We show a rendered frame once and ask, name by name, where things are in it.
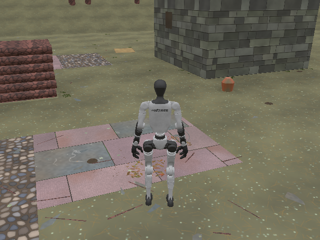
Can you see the robot left forearm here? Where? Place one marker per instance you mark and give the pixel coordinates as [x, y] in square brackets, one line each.
[137, 135]

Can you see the robot right forearm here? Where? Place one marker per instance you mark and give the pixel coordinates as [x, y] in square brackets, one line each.
[182, 137]

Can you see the left robot upper arm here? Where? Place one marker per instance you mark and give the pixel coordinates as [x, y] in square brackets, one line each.
[142, 114]

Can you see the right robot hand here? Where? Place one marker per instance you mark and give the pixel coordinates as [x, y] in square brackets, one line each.
[184, 152]

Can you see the left robot foot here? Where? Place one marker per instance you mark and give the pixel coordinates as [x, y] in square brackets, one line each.
[149, 200]

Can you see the humanoid robot head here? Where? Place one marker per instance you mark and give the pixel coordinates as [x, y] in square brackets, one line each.
[160, 88]

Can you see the right robot upper arm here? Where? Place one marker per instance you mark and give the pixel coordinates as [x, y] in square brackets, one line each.
[177, 114]

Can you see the left robot hand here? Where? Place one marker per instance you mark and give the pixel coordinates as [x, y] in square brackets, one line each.
[134, 151]

